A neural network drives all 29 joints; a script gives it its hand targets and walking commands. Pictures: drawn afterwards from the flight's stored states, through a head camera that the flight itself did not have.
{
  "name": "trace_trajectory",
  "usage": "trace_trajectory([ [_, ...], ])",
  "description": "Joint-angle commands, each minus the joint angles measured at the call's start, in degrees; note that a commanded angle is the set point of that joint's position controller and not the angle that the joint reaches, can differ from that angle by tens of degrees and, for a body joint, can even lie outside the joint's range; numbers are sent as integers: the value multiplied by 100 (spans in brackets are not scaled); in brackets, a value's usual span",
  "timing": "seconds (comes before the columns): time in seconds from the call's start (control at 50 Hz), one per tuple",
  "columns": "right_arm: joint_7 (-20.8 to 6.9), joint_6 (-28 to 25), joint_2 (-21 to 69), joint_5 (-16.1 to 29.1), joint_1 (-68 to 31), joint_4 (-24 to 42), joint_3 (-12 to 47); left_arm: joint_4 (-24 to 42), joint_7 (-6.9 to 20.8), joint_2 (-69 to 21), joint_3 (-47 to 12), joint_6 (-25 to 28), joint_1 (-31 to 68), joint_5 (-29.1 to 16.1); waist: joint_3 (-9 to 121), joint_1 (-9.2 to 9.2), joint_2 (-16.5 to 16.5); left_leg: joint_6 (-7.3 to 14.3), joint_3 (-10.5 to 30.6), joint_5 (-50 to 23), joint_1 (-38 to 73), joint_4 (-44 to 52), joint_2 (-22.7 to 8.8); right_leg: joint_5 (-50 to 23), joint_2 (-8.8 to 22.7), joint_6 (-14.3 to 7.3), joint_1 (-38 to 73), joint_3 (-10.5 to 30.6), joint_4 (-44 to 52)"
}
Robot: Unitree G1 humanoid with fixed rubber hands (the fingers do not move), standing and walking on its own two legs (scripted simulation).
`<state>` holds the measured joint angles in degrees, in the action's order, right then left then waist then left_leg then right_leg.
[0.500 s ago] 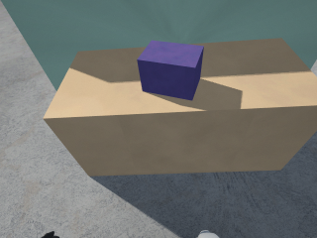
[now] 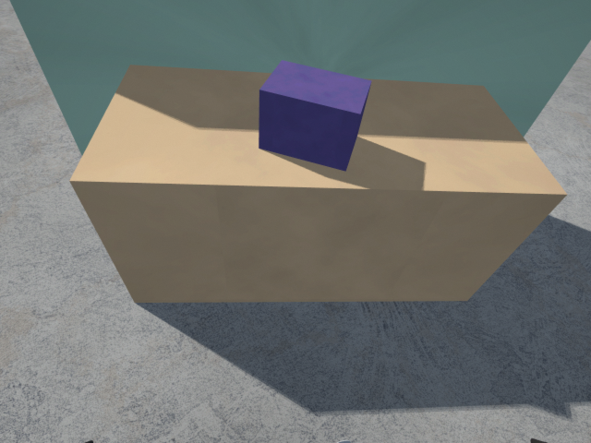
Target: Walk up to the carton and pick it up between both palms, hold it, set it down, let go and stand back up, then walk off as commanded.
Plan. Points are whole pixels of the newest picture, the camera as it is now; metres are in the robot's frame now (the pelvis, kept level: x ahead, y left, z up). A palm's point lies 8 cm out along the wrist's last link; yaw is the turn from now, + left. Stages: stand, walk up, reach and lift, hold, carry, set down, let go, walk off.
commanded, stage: walk off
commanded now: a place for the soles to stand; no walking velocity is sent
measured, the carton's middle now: (313, 115) +0.93 -0.04 -0.07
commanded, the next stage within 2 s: stand in 1.02 s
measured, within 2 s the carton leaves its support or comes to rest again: neither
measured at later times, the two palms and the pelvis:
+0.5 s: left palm out of the picture +0.08 +0.26 -0.07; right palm out of the picture +0.05 -0.39 -0.10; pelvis -0.02 -0.07 -0.01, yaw +0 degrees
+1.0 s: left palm out of the picture +0.10 +0.25 -0.08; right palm out of the picture +0.07 -0.39 -0.07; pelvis -0.01 -0.06 +0.00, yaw +0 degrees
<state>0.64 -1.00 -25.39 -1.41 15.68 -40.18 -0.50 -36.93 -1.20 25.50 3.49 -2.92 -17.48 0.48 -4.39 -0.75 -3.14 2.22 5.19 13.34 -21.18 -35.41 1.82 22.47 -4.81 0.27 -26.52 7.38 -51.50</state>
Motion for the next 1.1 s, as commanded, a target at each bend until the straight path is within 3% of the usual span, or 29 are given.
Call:
trace_trajectory([
  [0.0, -25, -68, -1323, -196, -203, 318, -584, -197, 57, 823, 382, 181, -695, 12, 218, 71, 1441, 340, 1567, 1675, -115, 1653, -1135, -42, 213, -164, 718, -113, 808],
  [0.02, -62, 38, -1392, -148, -310, 188, -605, -443, 59, 780, 385, 227, -821, 20, 424, 162, 1534, 570, 1339, 2199, -626, 1660, -1091, -320, 224, -164, 1240, -538, 786],
  [0.06, -51, 2, -1269, -108, -546, 386, -517, -364, 64, 728, 396, 304, -796, 14, 159, 289, 1056, 785, 1163, 2033, -768, 1250, -1195, -564, 419, -236, 1355, -414, 1479],
  [0.12, -54, 52, -1206, -93, -370, 244, -487, -432, 59, 731, 413, 346, -883, 35, 497, 325, 963, 475, 839, 1305, -583, 690, -845, -455, 390, -308, 1755, -112, 1890],
  [0.14, -53, 41, -1007, -121, -40, 194, -442, -360, 63, 802, 392, 421, -703, 54, 553, 200, 497, 344, 802, 1702, -691, 407, -737, 165, 573, -460, 1785, 557, 2431],
  [0.16, -28, 46, -837, -62, -186, 177, -417, -337, 55, 1023, 409, 464, -641, 78, 493, 194, -435, 5, 271, 1494, -824, -763, -205, 196, 1356, -708, 1575, 1944, 3103],
  [0.18, -13, -3, -749, -58, -180, 293, -387, -57, 38, 1341, 431, 475, -184, 157, 347, 232, -852, -222, -53, 1885, -916, -1292, 161, 714, 2060, -1284, 865, 2676, 3488],
  [0.2, 21, -13, -800, -59, -166, 107, -411, -76, 53, 1263, 411, 479, 116, 208, 255, 113, -416, -200, 318, 1982, -666, -1672, 205, 937, 2186, -1405, 404, 2975, 3630],
  [0.24, 25, 20, -942, -19, -13, -57, -461, 62, 65, 1181, 323, 504, 228, 172, -37, 52, -192, -127, 43, 1355, -305, -2006, 1, 685, 1681, -1305, -2, 2075, 3528],
  [0.28, -30, 55, -1029, 26, 361, -280, -447, 48, 68, 993, 330, 469, 423, 123, -33, -50, -875, -197, 114, 980, -430, -1850, 95, 119, 1201, -720, 324, 1546, 3445],
  [0.3, -42, 0, -942, 24, 346, -149, -413, 192, 61, 960, 290, 473, 473, 108, 400, -66, -545, -175, -84, 1188, -97, -2007, -8, 176, 1356, -1061, 347, 1593, 3319],
  [0.34, -81, -8, -782, -15, 433, -280, -365, 171, 97, 838, 269, 468, 574, 135, 322, -51, -784, -158, -218, 1154, 50, -1146, -105, 738, 1138, -915, 403, 1357, 3458],
  [0.38, -49, -67, -793, 17, 459, -345, -334, 167, 138, 802, 239, 402, 685, 140, 409, 23, -1029, -122, -280, 966, 311, -355, -144, 107, 1170, -859, 693, 1064, 3264],
  [0.44, -10, -226, -690, -58, 530, -466, -321, 18, 159, 751, 183, 400, 530, 54, 575, -23, -644, 74, -300, 629, 637, 1140, -89, -751, 1134, -737, 1261, 777, 2784],
  [0.48, 27, -297, -780, -103, 367, -484, -302, -109, 149, 732, 180, 386, 318, 8, 536, 79, -259, 212, 313, 743, 1109, 1396, -348, -711, 1040, -520, 772, 606, 2384],
  [0.5, 34, -346, -1042, -83, 202, -368, -306, -59, 194, 567, 120, 363, 234, -34, 672, 113, 424, 388, 1110, 927, 1196, 1514, -988, -584, 732, -289, 546, 491, 2185],
  [0.52, 35, -333, -1107, -112, -46, -384, -335, -154, 167, 571, 128, 361, 356, -34, 413, 161, 474, 604, 1221, 1246, 751, 1407, -1197, -390, 512, -211, 633, 95, 2004],
  [0.64, 26, -382, -922, -74, -84, -436, -221, -167, 170, 634, 204, 494, 363, 23, 364, 111, 417, 328, 533, -332, 328, 1059, -842, -2506, 712, -377, 1502, 175, 2058],
  [0.66, 60, -405, -877, -55, -113, -321, -206, -116, 184, 644, 257, 491, 257, 24, 425, 228, 175, 361, 592, -310, 321, 876, -866, -2479, 793, -418, 1694, 295, 2306],
  [0.68, 60, -388, -832, -91, -166, -386, -245, -164, 178, 652, 153, 493, 230, 59, 637, 181, 659, 374, 471, 98, 459, 913, -776, -2181, 836, -519, 1500, 480, 2415],
  [0.7, 51, -369, -903, -32, -267, -385, -226, -165, 189, 790, 229, 524, 339, 59, 428, 196, 168, 318, 441, 113, 274, 854, -756, -2336, 850, -513, 1748, 531, 2488],
  [0.74, 69, -373, -856, -28, 61, -608, -273, -96, 192, 744, 152, 516, 450, 73, 718, 20, 326, 131, 285, 203, 527, 920, -567, -2406, 981, -642, 1604, 596, 2425],
  [0.78, 96, -408, -853, -38, 69, -421, -261, -30, 210, 753, 139, 451, 351, 75, 732, 103, 181, 285, 396, 1071, 559, 993, -689, -1977, 960, -631, 1444, 715, 2607],
  [0.84, 88, -377, -962, -24, 8, -489, -308, -138, 239, 843, 159, 462, 551, 96, 533, 10, -28, 307, 357, 524, 450, 991, -673, -1848, 791, -555, 1384, 470, 2585],
  [0.88, 84, -411, -979, -8, -121, -541, -257, -132, 236, 703, 138, 459, 383, 25, 460, 99, 392, 286, 392, 519, 323, 1115, -728, -2221, 773, -508, 1425, 364, 2391],
  [0.94, 95, -407, -922, -51, 18, -561, -246, -168, 215, 737, 173, 449, 454, 84, 600, 97, -93, 276, 286, 361, 406, 924, -673, -2403, 823, -524, 1577, 392, 2569],
  [1.0, 127, -444, -926, -51, 6, -491, -283, -5, 241, 684, 117, 467, 474, 68, 574, 52, 351, 343, 436, 29, 533, 956, -813, -2766, 827, -594, 1397, 370, 2161],
  [1.02, 38, -319, -954, 45, -513, -419, -282, -102, 195, 614, 56, 518, 427, -18, 654, 191, 984, 55, 337, -181, 398, 1097, -651, -2356, 807, -442, 1576, 374, 2119],
  [1.08, 24, -289, -831, 153, -434, -445, -284, -120, 96, 752, 45, 579, 450, 82, 1327, 113, 325, -31, 58, -835, 922, 614, -525, -2636, 1011, -572, 1896, 625, 2192],
])
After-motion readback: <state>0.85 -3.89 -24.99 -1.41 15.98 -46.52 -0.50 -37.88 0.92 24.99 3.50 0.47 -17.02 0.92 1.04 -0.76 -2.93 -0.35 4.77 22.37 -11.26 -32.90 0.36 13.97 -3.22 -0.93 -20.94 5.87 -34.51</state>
